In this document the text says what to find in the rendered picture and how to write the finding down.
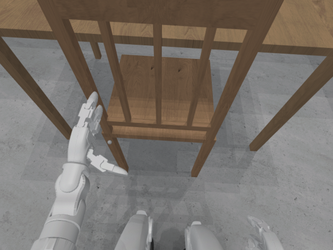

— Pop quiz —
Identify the robot left forearm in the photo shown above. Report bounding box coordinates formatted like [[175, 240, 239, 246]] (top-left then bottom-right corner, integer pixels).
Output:
[[31, 162, 91, 250]]

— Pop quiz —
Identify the robot right thigh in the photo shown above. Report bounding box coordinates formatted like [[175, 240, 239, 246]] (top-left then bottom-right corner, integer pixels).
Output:
[[185, 224, 224, 250]]

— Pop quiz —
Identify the robot left hand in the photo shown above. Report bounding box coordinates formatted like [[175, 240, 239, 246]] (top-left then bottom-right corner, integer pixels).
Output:
[[67, 91, 128, 177]]

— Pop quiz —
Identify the robot left thigh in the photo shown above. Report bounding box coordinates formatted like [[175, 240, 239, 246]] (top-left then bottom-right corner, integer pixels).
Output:
[[114, 214, 153, 250]]

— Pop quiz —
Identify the chair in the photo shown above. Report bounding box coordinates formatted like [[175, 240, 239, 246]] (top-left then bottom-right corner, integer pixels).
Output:
[[37, 0, 284, 177]]

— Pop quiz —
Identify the robot right hand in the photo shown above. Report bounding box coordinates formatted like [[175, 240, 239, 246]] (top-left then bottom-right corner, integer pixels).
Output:
[[245, 215, 285, 250]]

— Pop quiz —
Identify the robot thigh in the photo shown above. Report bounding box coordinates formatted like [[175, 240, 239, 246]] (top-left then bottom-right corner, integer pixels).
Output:
[[114, 214, 153, 250], [185, 224, 224, 250]]

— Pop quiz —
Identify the table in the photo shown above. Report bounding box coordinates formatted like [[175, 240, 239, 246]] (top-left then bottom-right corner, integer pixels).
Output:
[[0, 0, 333, 152]]

